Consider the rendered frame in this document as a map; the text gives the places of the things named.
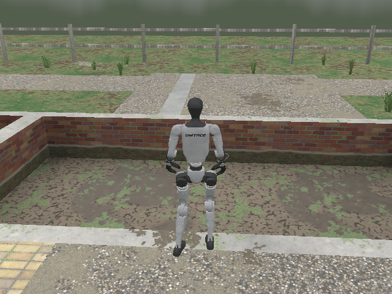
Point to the right robot forearm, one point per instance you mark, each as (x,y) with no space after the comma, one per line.
(221,160)

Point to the robot right upper arm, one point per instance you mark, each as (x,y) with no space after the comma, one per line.
(217,138)

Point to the robot left upper arm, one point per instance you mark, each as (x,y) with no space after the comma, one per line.
(173,140)

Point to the humanoid robot head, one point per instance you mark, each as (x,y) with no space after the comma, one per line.
(195,106)

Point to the left robot hand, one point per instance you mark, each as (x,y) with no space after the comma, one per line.
(172,170)

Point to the right robot thigh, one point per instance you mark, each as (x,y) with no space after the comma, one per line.
(210,187)

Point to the left robot forearm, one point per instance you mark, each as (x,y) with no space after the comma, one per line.
(169,160)

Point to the right robot hand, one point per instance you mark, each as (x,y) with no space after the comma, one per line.
(217,166)

